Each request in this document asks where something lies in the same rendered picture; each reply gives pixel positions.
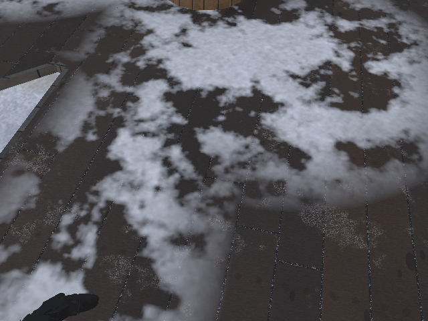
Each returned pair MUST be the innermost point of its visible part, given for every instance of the robot left hand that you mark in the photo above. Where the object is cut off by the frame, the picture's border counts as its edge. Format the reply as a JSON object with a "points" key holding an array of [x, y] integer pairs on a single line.
{"points": [[60, 307]]}

